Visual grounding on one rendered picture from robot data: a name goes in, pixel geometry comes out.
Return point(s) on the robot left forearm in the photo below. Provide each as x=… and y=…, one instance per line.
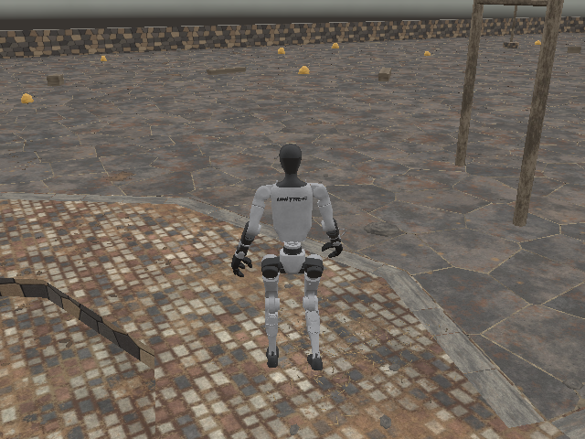
x=244, y=243

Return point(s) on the robot right hand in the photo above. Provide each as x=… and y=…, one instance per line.
x=337, y=251

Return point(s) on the left robot upper arm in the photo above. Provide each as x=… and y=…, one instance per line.
x=257, y=208

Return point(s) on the right robot upper arm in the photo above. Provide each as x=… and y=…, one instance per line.
x=325, y=207

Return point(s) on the robot right forearm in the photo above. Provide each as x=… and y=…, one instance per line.
x=334, y=235

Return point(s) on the robot left shin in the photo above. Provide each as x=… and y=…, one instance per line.
x=271, y=324

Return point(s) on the robot shin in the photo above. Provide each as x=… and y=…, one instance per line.
x=271, y=324
x=313, y=328

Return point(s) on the robot left hand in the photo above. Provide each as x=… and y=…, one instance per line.
x=236, y=264

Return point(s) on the robot right shin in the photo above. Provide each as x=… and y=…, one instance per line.
x=313, y=328

